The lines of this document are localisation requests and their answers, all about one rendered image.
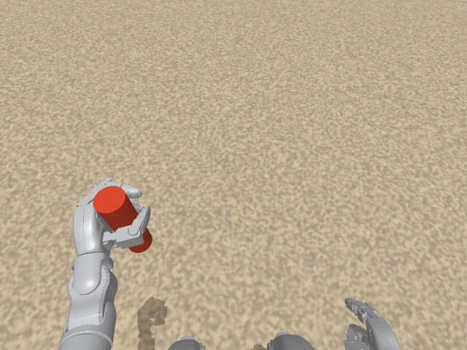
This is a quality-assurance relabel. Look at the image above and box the right robot hand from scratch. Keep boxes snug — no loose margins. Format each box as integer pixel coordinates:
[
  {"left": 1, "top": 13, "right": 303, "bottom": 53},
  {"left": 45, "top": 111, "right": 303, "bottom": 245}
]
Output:
[{"left": 344, "top": 298, "right": 402, "bottom": 350}]

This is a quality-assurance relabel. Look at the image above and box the can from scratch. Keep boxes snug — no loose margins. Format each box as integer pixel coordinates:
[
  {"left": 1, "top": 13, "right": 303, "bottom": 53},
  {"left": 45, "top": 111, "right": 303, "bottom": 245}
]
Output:
[{"left": 93, "top": 186, "right": 153, "bottom": 253}]

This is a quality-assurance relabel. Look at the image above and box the left robot hand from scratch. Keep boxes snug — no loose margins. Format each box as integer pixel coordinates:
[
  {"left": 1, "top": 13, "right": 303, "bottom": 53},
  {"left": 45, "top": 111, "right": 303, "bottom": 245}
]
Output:
[{"left": 73, "top": 178, "right": 151, "bottom": 257}]

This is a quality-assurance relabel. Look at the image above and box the left robot arm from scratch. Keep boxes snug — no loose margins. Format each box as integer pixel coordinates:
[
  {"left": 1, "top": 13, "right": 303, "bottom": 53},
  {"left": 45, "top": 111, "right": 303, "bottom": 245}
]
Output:
[{"left": 58, "top": 252, "right": 118, "bottom": 350}]

